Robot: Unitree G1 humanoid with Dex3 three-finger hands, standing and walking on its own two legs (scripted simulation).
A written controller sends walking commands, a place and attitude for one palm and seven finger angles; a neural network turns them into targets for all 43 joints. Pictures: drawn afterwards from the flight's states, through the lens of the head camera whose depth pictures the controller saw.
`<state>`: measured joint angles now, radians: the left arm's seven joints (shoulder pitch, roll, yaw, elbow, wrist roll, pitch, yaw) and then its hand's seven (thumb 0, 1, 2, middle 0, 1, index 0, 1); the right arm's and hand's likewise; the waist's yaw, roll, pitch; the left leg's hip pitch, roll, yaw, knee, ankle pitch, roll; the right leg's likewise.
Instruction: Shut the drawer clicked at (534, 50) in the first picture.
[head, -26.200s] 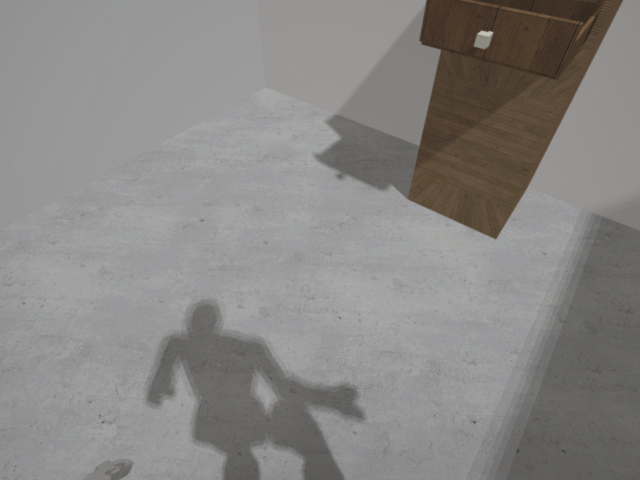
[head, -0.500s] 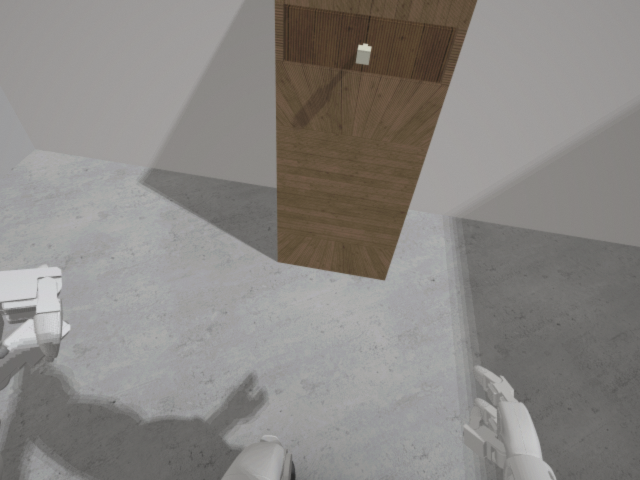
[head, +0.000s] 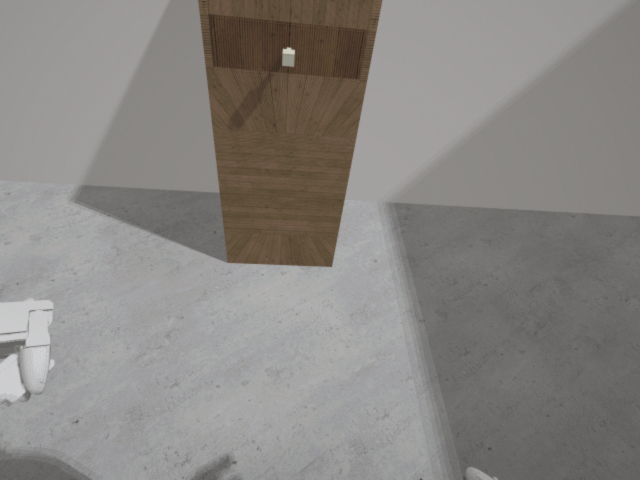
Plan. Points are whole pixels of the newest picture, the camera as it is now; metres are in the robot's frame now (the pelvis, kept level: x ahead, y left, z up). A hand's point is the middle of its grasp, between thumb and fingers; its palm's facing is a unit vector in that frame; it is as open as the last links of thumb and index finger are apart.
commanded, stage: stop stepping back and stand still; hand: left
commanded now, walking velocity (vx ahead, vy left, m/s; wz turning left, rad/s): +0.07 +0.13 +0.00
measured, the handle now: (288, 55) +1.06 +0.11 +0.09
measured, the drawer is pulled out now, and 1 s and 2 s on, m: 0.00 0.00 0.00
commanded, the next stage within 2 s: let the arm hang, fingers relaxed in 0.66 s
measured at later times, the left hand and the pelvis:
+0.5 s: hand (113, 316) +0.23 +0.21 +0.16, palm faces +0.38 -0.77 -0.51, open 3.2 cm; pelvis +0.02 -0.02 -0.03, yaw +0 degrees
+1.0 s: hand out of the picture +0.13 +0.18 -0.14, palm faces -0.02 -0.94 -0.34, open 3.0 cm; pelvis -0.01 -0.04 -0.03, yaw +3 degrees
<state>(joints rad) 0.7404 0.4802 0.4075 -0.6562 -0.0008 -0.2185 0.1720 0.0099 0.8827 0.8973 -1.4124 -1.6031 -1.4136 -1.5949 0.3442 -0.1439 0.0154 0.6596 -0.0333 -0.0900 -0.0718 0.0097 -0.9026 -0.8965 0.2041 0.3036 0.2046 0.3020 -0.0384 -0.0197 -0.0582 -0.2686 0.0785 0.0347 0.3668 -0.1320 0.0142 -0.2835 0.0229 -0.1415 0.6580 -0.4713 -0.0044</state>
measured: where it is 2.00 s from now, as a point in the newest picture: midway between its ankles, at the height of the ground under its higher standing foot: outside the picture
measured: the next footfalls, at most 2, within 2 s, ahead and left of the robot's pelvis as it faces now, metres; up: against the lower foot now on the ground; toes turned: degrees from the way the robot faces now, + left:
right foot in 0.06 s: +0.05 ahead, -0.13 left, +0.00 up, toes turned +4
left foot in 0.34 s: +0.08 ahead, +0.09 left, +0.00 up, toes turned +3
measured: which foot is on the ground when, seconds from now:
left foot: down 0.00-0.06, up 0.08-0.32, down 0.34-1.00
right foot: up 0.00-0.04, down 0.06-1.00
